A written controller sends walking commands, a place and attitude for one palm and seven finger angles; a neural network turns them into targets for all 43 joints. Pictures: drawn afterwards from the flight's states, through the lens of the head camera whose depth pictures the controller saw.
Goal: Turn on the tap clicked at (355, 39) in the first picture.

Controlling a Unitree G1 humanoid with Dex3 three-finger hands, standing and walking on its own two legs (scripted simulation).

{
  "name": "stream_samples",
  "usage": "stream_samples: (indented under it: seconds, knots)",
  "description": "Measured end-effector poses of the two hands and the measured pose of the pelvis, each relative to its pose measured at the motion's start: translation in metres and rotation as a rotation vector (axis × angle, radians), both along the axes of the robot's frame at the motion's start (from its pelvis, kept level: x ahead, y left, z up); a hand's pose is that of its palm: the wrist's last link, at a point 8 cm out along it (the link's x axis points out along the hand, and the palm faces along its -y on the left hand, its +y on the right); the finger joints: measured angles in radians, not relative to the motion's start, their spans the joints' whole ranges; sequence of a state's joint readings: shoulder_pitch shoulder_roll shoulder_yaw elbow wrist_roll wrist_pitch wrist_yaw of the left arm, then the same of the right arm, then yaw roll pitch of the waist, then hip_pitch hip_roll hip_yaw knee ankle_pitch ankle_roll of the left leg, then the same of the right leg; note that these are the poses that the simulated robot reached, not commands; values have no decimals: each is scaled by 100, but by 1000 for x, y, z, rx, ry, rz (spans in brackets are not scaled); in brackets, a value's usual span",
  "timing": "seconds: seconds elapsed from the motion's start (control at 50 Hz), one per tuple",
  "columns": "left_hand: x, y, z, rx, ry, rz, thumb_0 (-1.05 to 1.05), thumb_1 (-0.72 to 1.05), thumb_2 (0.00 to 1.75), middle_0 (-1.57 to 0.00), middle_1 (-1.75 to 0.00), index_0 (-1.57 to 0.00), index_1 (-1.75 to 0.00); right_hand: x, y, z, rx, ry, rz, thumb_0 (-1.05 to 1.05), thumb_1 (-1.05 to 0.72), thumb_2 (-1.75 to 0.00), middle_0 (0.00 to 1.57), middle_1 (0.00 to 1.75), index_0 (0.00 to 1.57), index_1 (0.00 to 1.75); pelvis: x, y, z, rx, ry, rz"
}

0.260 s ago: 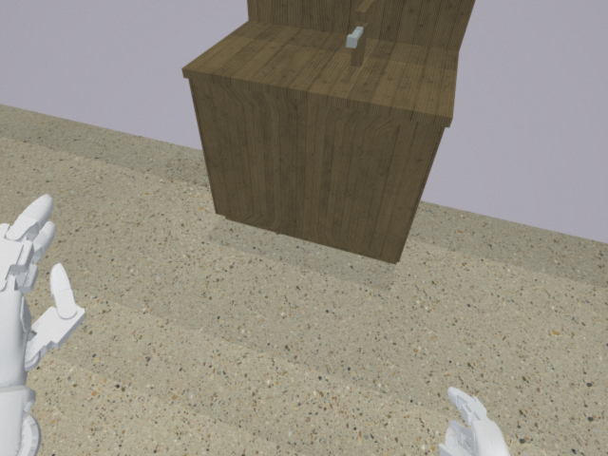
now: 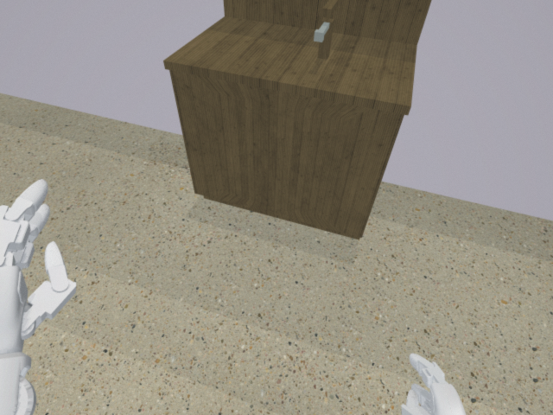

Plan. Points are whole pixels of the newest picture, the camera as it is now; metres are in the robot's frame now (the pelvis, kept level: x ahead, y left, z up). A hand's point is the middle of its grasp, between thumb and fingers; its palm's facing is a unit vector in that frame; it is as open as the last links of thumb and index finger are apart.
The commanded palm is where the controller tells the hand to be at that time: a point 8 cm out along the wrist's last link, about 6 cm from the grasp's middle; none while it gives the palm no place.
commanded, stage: look at it before walking up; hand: left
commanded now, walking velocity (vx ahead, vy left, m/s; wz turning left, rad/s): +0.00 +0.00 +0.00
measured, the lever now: (319, 35) +1.17 -0.06 +0.09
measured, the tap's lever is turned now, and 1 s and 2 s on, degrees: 0 0 0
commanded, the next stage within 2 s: walk to a spot facing it in 0.14 s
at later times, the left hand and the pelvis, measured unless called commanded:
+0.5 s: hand (54, 286) +0.21 +0.25 +0.16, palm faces +0.47 -0.80 -0.38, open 7.4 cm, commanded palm +0.15 +0.29 +0.18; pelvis +0.01 +0.00 -0.01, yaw +4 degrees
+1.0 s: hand (103, 221) +0.30 +0.24 +0.16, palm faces +0.53 -0.72 -0.46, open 7.4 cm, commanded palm +0.22 +0.28 +0.18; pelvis +0.13 -0.03 -0.02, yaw +12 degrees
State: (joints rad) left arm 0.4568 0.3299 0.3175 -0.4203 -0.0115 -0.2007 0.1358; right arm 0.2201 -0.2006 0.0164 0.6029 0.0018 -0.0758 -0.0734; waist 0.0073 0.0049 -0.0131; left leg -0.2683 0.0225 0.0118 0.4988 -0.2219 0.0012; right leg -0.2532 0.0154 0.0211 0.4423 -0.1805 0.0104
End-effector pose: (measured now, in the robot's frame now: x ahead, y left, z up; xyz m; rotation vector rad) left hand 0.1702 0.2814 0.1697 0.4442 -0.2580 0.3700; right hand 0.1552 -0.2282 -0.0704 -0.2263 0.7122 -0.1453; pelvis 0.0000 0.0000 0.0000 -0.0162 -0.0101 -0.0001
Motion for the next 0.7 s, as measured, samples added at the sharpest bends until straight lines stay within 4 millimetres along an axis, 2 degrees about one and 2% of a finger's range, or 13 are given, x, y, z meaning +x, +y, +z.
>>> stream_samples:
  seconds: [0.24, 0.38, 0.5, 0.6, 0.7]
  knots:
    - [-4, 2, 2, 1, -9, -4, 2, 89, 90, -21, -30, -21, -31, -4, 3, 1, 2, -6, -2, 1, -91, -90, 20, 30, 20, 30, -3, 2, 0, 1, -6, 0]
    - [-7, 3, 3, 13, -13, 15, 2, 89, 90, -21, -30, -21, -31, -7, 5, -5, 8, 7, 1, 1, -90, -90, 20, 30, 20, 30, -2, 2, -2, 2, 0, 20]
    - [-7, 10, 5, 38, -51, 56, 2, 89, 90, -21, -30, -21, -31, -3, 2, -18, -17, 52, 17, 1, -90, -90, 21, 30, 20, 30, 9, 3, -10, 2, 5, 72]
    - [-6, 26, 4, 38, -120, 90, 2, 89, 90, -21, -30, -21, -31, 9, 6, -28, -43, 88, 26, 2, -91, -90, 20, 30, 20, 30, 27, 13, -20, 27, -18, 93]
    - [15, 35, 5, 53, -68, 129, 2, 89, 90, -21, -30, -21, -31, 28, 25, -28, 13, 86, 33, 2, -91, -90, 20, 30, 20, 30, 48, 14, -11, 6, -7, 119]
